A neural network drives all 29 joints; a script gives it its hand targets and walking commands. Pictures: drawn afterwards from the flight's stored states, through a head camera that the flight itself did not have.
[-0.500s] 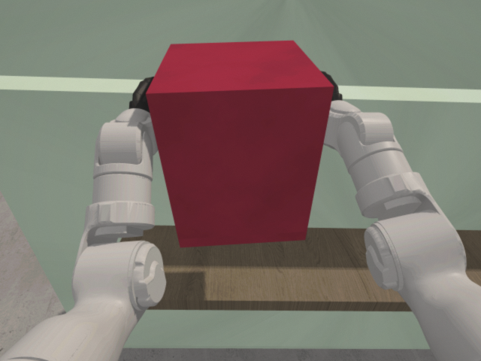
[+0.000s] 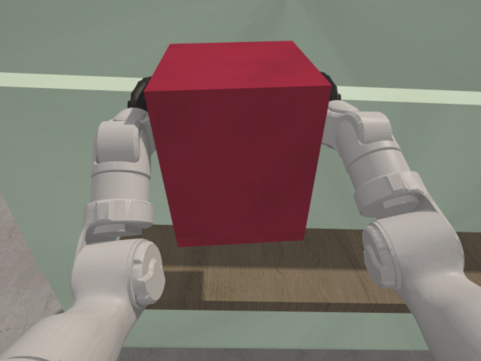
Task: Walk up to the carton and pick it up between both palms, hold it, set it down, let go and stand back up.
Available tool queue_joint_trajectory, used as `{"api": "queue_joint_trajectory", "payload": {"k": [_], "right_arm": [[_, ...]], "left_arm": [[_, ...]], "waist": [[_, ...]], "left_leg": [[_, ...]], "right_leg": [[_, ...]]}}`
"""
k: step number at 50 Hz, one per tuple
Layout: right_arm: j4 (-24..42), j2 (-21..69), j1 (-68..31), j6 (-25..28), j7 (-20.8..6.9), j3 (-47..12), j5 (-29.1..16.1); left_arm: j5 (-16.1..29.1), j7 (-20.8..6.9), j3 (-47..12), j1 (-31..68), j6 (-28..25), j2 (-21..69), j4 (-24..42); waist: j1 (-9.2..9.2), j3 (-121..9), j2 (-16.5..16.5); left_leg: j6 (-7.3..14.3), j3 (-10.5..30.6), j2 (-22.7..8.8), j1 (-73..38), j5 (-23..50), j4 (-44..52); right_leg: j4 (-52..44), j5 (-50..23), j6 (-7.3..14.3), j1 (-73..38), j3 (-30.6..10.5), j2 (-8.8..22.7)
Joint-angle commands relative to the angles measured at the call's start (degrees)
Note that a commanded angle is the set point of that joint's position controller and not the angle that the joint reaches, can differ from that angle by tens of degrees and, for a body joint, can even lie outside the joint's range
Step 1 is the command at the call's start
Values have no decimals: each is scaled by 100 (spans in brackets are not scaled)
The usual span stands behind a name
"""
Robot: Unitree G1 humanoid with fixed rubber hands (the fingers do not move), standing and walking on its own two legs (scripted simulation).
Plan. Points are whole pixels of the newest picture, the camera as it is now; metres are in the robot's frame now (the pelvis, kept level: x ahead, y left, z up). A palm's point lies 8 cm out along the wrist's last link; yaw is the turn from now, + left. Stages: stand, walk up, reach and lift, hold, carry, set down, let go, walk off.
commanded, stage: hold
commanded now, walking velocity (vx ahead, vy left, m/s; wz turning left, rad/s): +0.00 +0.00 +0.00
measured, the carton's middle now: (236, 141) +0.36 +0.01 +0.26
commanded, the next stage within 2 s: none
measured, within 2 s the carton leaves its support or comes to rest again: neither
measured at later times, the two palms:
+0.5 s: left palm (140, 121) +0.37 +0.15 +0.29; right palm (328, 117) +0.37 -0.14 +0.30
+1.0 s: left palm (139, 122) +0.37 +0.16 +0.29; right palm (328, 116) +0.37 -0.14 +0.31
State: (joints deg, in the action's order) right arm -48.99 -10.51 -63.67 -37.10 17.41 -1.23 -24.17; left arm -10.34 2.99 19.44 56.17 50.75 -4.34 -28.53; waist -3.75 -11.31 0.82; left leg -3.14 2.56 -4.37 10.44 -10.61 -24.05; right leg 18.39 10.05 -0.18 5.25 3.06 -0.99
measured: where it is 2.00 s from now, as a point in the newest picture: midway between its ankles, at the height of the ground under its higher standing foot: outside the picture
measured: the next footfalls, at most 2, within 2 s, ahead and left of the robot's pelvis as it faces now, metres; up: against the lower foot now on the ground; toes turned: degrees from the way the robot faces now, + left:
none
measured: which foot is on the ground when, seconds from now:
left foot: down 0.00-1.00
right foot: down 0.00-1.00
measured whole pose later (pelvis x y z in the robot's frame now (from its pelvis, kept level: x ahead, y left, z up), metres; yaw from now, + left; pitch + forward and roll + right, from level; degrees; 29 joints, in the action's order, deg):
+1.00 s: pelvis +0.00 +0.00 +0.00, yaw +0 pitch -3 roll -2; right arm -48.6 -10.6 -63.3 -37.2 17.2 -1.8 -24.3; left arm -10.0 3.2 18.6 55.7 50.3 -4.6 -28.0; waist -3.8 -11.8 0.6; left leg -3.3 2.8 -4.5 11.0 -10.4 -24.1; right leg 18.2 9.8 -0.1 5.7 3.1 -1.2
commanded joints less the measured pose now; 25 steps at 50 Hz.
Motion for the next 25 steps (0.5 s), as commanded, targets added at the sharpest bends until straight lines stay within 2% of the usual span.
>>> {"api": "queue_joint_trajectory", "payload": {"k": [1, 2, 3, 4, 5, 6, 7, 8, 9, 10, 11, 12, 13, 14, 15, 16, 17, 18, 19, 20, 21, 22, 23, 24, 25], "right_arm": [[2158, 3984, -5118, 99, -791, -1019, -989], [2160, 4040, -5023, 82, -755, -1003, -992], [2269, 4010, -4982, 95, -765, -1042, -1095], [2460, 3923, -5119, 106, -743, -1012, -1061], [2321, 3967, -5014, 92, -748, -1066, -1130], [2384, 3938, -5044, 78, -790, -1068, -1138], [2384, 3996, -4885, 76, -782, -1040, -1109], [2578, 3979, -4970, 103, -753, -1170, -1157], [2482, 3819, -5102, 92, -776, -978, -1087], [2205, 3817, -5025, 79, -773, -965, -1061], [1922, 3881, -4923, 32, -812, -931, -996], [1931, 3975, -5092, 85, -838, -847, -878], [2184, 3969, -5330, 144, -867, -816, -823], [2006, 4039, -5227, 141, -869, -838, -840], [2068, 4035, -5290, 163, -872, -842, -897], [2148, 3963, -5353, 162, -879, -854, -964], [2280, 4105, -5318, 163, -860, -978, -990], [2054, 4084, -5254, 93, -836, -979, -940], [2118, 4086, -5255, 115, -831, -968, -954], [2139, 4112, -5237, 129, -822, -1006, -999], [2209, 4127, -5316, 120, -829, -1021, -1007], [2134, 4046, -5197, 127, -836, -939, -1009], [2281, 4020, -5269, 172, -835, -942, -1008], [2164, 4065, -5169, 132, -827, -1040, -985], [2296, 4118, -5263, 141, -802, -1030, -987]], "left_arm": [[916, -862, -1883, 5026, -590, 3454, 1085], [941, -872, -1948, 5147, -613, 3475, 1224], [1059, -858, -2099, 5180, -638, 3572, 1403], [1065, -874, -2123, 5018, -601, 3547, 1255], [1016, -852, -2155, 5148, -615, 3558, 1484], [1058, -833, -2161, 5215, -602, 3572, 1463], [1201, -796, -2300, 5300, -636, 3639, 1760], [1187, -819, -2335, 5124, -583, 3648, 1704], [1115, -804, -2338, 5206, -564, 3755, 1520], [1001, -794, -2166, 5072, -560, 3658, 1334], [862, -826, -2008, 5133, -534, 3539, 1268], [967, -832, -2053, 5400, -595, 3581, 1211], [869, -865, -1939, 5018, -549, 3568, 843], [940, -867, -2073, 5182, -611, 3546, 1121], [864, -858, -1966, 5176, -587, 3604, 1067], [968, -848, -2116, 5190, -597, 3628, 1026], [969, -834, -2018, 5160, -635, 3600, 1041], [895, -825, -1844, 5131, -619, 3456, 898], [991, -813, -1988, 5250, -646, 3521, 1068], [972, -826, -1936, 5145, -645, 3562, 969], [990, -815, -2012, 5237, -644, 3619, 1163], [1093, -790, -2136, 5314, -636, 3685, 1227], [1075, -789, -2166, 5142, -633, 3649, 1241], [1033, -788, -2089, 5230, -641, 3585, 1275], [1083, -781, -2082, 5284, -643, 3559, 1236]], "waist": [[11, -1800, -387], [-48, -1981, -385], [-83, -2205, -541], [-104, -2066, -472], [-90, -2079, -576], [-96, -2246, -507], [-202, -2319, -586], [-166, -2415, -668], [-210, -2099, -659], [-162, -1711, -655], [-30, -1411, -543], [-108, -1496, -528], [7, -1278, -312], [-48, -1477, -428], [22, -1578, -512], [-53, -1751, -459], [22, -1855, -345], [69, -1638, -249], [14, -1814, -331], [45, -1896, -328], [75, -1894, -405], [-75, -2049, -576], [-16, -2269, -571], [8, -2130, -463], [3, -2096, -458]], "left_leg": [[40, -151, 755, -769, 1264, 267], [11, -145, 739, -863, 1331, 214], [-33, -141, 718, -968, 1643, 160], [-58, -114, 722, -969, 1584, 160], [-90, -133, 709, -1000, 1750, 139], [-94, -119, 670, -1156, 1865, 125], [-166, -98, 692, -1154, 1962, 92], [-137, -133, 734, -1176, 2049, 43], [-200, -71, 687, -1078, 1722, 124], [-137, -77, 683, -925, 1538, 199], [-60, -125, 679, -794, 1249, 314], [-38, -148, 675, -708, 1007, 357], [64, -155, 670, -492, 677, 469], [48, -139, 695, -553, 743, 377], [33, -151, 672, -656, 965, 367], [10, -126, 676, -727, 1004, 342], [57, -123, 718, -740, 1099, 291], [81, -145, 737, -713, 1108, 311], [37, -119, 719, -781, 1276, 238], [52, -125, 726, -833, 1222, 275], [26, -110, 689, -790, 1251, 268], [-47, -92, 713, -882, 1333, 242], [-52, -108, 694, -982, 1471, 182], [-19, -116, 710, -945, 1321, 233], [-10, -140, 715, -974, 1487, 200]], "right_leg": [[-281, -1081, -335, -527, -312, -442], [-217, -1263, -342, -553, -269, -431], [-199, -1463, -309, -567, -291, -465], [-235, -1386, -297, -479, -266, -478], [-214, -1399, -290, -520, -247, -513], [-208, -1515, -292, -532, -235, -524], [-170, -1658, -312, -585, -226, -509], [-137, -1788, -322, -675, -262, -491], [-243, -1378, -252, -412, -228, -496], [-260, -1203, -276, -351, -246, -465], [-272, -903, -291, -274, -228, -420], [-301, -757, -286, -241, -277, -395], [-359, -442, -289, -181, -277, -399], [-276, -673, -298, -185, -281, -349], [-270, -762, -278, -265, -284, -373], [-275, -817, -275, -249, -281, -411], [-261, -876, -323, -325, -271, -428], [-305, -880, -331, -301, -287, -432], [-265, -1096, -306, -337, -294, -434], [-288, -1043, -331, -360, -262, -441], [-226, -1009, -294, -329, -268, -458], [-238, -1080, -274, -333, -279, -457], [-234, -1222, -279, -351, -257, -455], [-274, -1063, -311, -398, -268, -441], [-222, -1312, -341, -434, -285, -429]]}}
